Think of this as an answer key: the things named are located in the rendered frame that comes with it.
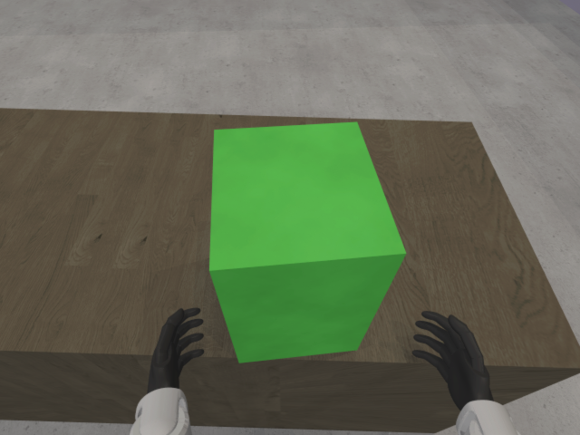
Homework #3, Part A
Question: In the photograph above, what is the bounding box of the pedestal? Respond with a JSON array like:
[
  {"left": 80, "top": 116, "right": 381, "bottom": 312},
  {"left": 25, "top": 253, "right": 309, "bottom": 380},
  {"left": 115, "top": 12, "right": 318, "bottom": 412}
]
[{"left": 0, "top": 108, "right": 580, "bottom": 433}]

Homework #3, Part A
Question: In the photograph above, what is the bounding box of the robot left hand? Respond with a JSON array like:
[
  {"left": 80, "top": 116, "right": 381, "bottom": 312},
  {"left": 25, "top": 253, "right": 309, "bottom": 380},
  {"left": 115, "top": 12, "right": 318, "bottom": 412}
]
[{"left": 147, "top": 308, "right": 204, "bottom": 394}]

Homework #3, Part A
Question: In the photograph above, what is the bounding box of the carton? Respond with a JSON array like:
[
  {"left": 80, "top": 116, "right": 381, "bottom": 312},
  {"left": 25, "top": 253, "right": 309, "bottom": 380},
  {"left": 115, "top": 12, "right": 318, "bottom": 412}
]
[{"left": 209, "top": 122, "right": 406, "bottom": 363}]

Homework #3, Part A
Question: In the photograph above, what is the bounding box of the robot left forearm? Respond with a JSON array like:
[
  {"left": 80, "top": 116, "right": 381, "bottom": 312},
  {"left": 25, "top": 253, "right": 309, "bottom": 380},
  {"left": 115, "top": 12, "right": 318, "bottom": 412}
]
[{"left": 130, "top": 388, "right": 192, "bottom": 435}]

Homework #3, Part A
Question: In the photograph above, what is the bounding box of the robot right hand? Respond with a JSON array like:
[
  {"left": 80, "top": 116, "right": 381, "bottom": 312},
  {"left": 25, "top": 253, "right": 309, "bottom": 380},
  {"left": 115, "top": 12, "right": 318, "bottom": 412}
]
[{"left": 412, "top": 311, "right": 494, "bottom": 411}]

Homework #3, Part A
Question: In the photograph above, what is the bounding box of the robot right forearm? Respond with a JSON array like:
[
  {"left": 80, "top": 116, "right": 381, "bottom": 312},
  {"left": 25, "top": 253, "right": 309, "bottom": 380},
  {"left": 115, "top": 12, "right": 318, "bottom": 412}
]
[{"left": 456, "top": 400, "right": 521, "bottom": 435}]

